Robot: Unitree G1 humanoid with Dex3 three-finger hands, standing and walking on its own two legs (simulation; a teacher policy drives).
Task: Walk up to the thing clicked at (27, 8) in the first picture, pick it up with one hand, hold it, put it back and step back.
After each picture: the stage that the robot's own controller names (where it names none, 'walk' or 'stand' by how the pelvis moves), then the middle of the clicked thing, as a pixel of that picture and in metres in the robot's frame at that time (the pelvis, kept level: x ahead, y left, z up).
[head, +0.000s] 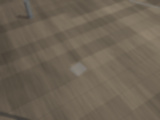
stand; (28, 9) +1.93 +0.67 -0.65
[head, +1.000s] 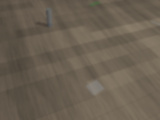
walk; (49, 17) +1.85 +0.31 -0.63
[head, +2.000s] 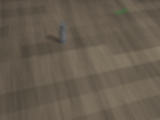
walk; (63, 33) +1.31 +0.16 -0.64
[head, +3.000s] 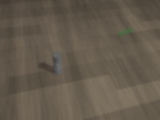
walk; (57, 63) +0.91 +0.17 -0.63
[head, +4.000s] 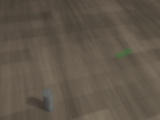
walk; (48, 101) +0.61 +0.20 -0.63
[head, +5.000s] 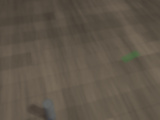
stand; (49, 111) +0.51 +0.21 -0.63
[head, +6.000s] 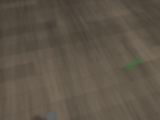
stand; out of the picture +0.46 +0.20 -0.66
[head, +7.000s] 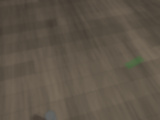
stand; out of the picture +0.45 +0.21 -0.66
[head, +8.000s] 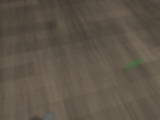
stand; out of the picture +0.45 +0.22 -0.66
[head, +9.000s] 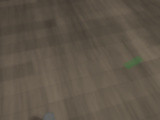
stand; out of the picture +0.44 +0.22 -0.66
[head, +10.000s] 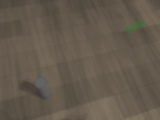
go down; (43, 89) +0.48 +0.21 -0.53
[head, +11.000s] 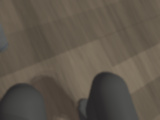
go down; out of the picture +0.52 +0.26 -0.24
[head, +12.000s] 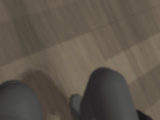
close in; out of the picture +0.52 +0.27 -0.22
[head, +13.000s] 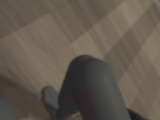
close; out of the picture +0.50 +0.32 -0.17
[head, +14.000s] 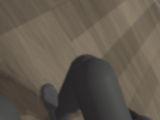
lift; out of the picture +0.48 +0.30 -0.17
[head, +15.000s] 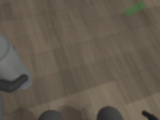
lift; (11, 68) +0.36 +0.20 +0.03
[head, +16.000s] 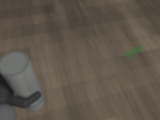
hold; (26, 86) +0.31 +0.18 +0.05
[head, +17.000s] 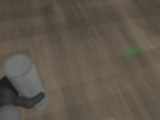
hold; (30, 87) +0.32 +0.17 +0.04
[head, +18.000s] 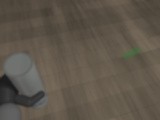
hold; (30, 86) +0.32 +0.17 +0.04
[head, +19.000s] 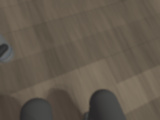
crouch; out of the picture +0.46 +0.23 -0.04
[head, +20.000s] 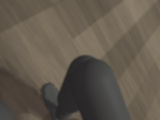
lower; out of the picture +0.49 +0.31 -0.18
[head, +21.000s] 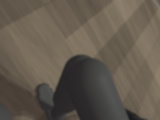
lower; out of the picture +0.50 +0.32 -0.18
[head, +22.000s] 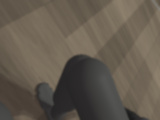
lower; out of the picture +0.49 +0.32 -0.18
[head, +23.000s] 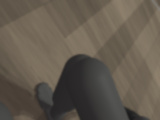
lower; out of the picture +0.49 +0.32 -0.18
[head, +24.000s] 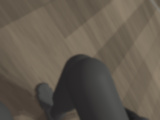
loosen; out of the picture +0.49 +0.32 -0.18
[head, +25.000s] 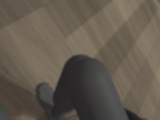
withdraw; out of the picture +0.50 +0.31 -0.18
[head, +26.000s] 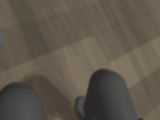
walk; out of the picture +0.52 +0.26 -0.22
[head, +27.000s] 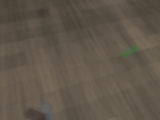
stand; (48, 115) +0.47 +0.19 -0.58
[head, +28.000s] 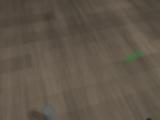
stand; (50, 117) +0.46 +0.20 -0.60
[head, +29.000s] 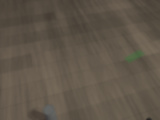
stand; (51, 116) +0.46 +0.20 -0.60
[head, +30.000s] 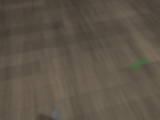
stand; out of the picture +0.48 +0.19 -0.65
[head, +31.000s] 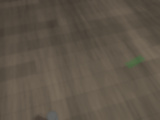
stand; out of the picture +0.45 +0.21 -0.66
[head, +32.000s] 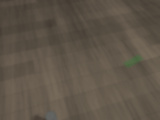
walk; out of the picture +0.45 +0.21 -0.66
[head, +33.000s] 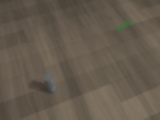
walk; (50, 84) +0.60 +0.22 -0.63
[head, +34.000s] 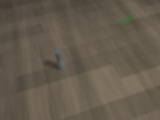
walk; (60, 60) +0.95 +0.24 -0.64
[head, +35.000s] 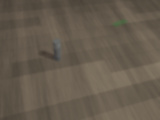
stand; (57, 50) +1.10 +0.18 -0.64
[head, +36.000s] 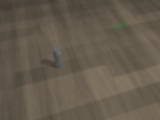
stand; (58, 58) +1.06 +0.21 -0.66
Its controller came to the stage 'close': yes
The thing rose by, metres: 0.69
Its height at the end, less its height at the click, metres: +0.00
